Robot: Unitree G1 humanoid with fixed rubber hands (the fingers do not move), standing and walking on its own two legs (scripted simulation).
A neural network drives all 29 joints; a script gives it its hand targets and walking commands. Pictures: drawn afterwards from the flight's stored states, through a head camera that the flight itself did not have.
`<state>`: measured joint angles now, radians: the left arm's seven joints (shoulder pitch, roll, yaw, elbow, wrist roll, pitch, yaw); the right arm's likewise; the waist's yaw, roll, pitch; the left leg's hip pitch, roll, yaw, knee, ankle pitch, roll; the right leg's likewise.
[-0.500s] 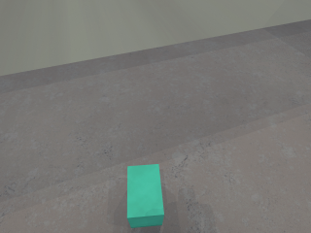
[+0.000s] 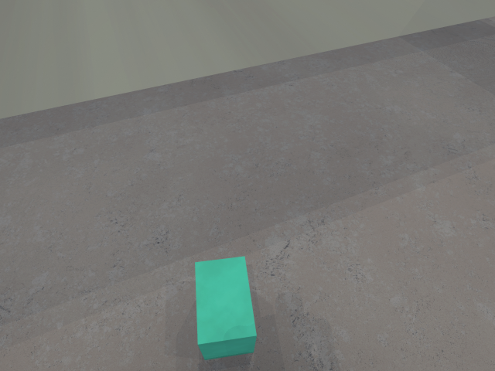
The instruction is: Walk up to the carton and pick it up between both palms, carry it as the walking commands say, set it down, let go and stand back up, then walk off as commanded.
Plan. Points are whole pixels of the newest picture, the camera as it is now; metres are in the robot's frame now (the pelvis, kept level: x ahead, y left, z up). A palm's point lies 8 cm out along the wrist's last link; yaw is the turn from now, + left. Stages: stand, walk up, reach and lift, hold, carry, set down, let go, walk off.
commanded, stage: walk up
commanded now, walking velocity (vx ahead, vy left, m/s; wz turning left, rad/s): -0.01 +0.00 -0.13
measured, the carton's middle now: (224, 308) +0.43 +0.05 -0.65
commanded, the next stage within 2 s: stand in 0.30 s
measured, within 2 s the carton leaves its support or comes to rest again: neither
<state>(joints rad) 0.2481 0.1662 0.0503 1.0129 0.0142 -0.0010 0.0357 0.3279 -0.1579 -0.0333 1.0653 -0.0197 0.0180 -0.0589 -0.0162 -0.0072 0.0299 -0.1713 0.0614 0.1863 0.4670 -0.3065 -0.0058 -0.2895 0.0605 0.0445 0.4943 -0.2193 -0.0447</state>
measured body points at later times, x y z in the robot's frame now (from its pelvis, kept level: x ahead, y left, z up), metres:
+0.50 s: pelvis -0.01 +0.01 +0.00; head +0.01 +0.01 +0.45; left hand +0.04 +0.24 -0.15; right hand -0.02 -0.23 -0.15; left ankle -0.04 +0.11 -0.74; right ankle +0.02 -0.09 -0.74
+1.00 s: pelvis -0.01 +0.01 -0.01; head +0.05 +0.02 +0.43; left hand +0.15 +0.24 -0.14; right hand +0.17 -0.20 -0.13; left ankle -0.04 +0.11 -0.74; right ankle +0.02 -0.09 -0.74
